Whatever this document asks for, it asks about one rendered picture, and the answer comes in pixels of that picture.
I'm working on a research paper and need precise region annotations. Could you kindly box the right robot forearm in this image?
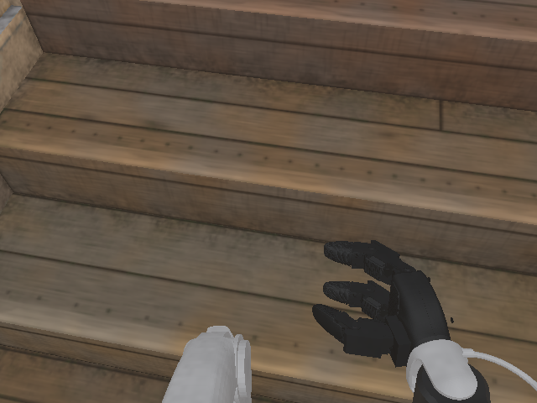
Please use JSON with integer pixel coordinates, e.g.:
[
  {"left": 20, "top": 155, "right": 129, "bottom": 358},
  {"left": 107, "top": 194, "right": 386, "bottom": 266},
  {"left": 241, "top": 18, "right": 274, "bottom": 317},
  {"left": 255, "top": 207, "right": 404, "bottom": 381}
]
[{"left": 406, "top": 339, "right": 491, "bottom": 403}]

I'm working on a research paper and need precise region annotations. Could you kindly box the left robot thigh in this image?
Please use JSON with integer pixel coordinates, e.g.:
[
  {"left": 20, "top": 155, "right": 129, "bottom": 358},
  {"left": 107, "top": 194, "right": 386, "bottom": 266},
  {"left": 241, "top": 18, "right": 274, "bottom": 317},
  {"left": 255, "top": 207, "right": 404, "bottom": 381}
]
[{"left": 162, "top": 332, "right": 252, "bottom": 403}]

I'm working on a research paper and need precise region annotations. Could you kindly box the right robot hand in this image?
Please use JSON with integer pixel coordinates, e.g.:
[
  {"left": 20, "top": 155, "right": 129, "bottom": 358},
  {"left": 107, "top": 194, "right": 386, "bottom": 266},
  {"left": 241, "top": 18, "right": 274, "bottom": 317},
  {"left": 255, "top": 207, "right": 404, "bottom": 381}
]
[{"left": 312, "top": 240, "right": 454, "bottom": 368}]

